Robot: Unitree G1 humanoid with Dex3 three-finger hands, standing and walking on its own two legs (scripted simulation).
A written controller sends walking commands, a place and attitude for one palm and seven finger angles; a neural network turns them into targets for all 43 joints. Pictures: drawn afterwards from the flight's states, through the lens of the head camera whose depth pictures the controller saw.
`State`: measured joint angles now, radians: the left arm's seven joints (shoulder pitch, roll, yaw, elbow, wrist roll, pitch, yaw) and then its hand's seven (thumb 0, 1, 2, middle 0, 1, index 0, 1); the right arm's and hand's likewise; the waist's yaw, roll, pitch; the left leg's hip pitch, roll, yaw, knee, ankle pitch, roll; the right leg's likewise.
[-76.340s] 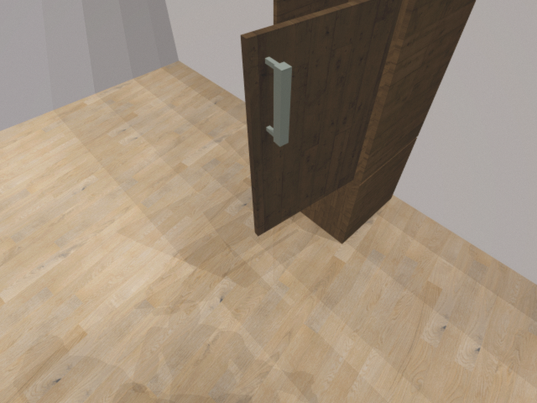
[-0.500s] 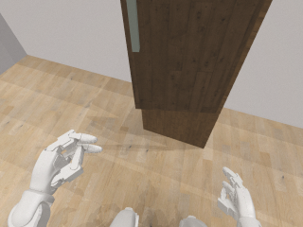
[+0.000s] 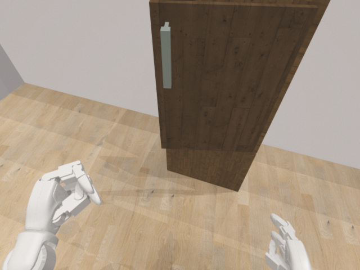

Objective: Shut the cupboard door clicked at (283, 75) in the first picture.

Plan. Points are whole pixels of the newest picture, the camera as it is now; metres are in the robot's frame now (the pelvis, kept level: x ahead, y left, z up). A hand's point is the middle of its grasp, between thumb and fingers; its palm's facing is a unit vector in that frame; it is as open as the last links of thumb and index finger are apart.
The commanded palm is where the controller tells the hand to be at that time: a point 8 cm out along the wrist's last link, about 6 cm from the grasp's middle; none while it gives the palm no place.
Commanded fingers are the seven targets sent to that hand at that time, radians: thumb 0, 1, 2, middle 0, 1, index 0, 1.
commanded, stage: raise the hand and make a fist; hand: left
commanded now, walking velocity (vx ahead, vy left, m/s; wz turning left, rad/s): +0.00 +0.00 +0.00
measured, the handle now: (167, 56) +0.63 +0.09 +0.15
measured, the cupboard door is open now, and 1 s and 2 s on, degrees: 17 17 17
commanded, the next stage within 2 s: bring the fist close to the handle in 0.72 s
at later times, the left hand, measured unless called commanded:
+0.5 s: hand (92, 176) +0.24 +0.18 +0.15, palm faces +0.03 -1.00 -0.03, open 3.1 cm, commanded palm +0.21 +0.23 +0.15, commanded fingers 0.00 0.90 0.90 -1.30 -1.50 -1.30 -1.50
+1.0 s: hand (110, 166) +0.26 +0.15 +0.15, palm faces +0.08 -1.00 -0.03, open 3.1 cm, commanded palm +0.26 +0.19 +0.15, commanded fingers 0.00 0.90 0.90 -1.30 -1.50 -1.30 -1.50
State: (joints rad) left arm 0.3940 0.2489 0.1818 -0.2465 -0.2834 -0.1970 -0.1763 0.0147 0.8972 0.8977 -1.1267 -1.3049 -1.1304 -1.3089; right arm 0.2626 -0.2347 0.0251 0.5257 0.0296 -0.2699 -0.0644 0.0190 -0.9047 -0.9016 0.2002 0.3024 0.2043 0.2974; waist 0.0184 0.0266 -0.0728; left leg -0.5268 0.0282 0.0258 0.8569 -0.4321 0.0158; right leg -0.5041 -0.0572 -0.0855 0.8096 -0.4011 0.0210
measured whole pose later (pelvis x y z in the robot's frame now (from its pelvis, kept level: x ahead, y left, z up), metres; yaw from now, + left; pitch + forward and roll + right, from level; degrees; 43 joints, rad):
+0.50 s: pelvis +0.01 -0.01 +0.02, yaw +0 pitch +1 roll -1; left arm 0.25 0.24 0.22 -0.21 -0.30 0.07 -0.24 0.01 0.90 0.90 -1.30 -1.49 -1.30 -1.50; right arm 0.25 -0.25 0.06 0.57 0.05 -0.22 -0.07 0.02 -0.90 -0.90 0.20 0.30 0.21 0.30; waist 0.05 0.06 -0.05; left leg -0.31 0.03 0.02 0.65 -0.35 0.00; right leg -0.30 -0.05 -0.09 0.62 -0.33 0.01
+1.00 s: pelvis -0.01 -0.04 +0.02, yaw +1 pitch +0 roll +0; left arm 0.10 0.22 0.18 -0.08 -0.27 -0.03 -0.16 0.01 0.90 0.90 -1.30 -1.50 -1.31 -1.50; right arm 0.22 -0.25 0.05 0.63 0.05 -0.25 -0.09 0.02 -0.90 -0.90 0.20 0.30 0.20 0.30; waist 0.04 0.06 0.00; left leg -0.31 0.04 0.01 0.64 -0.32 -0.03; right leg -0.30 -0.03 -0.11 0.64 -0.33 -0.02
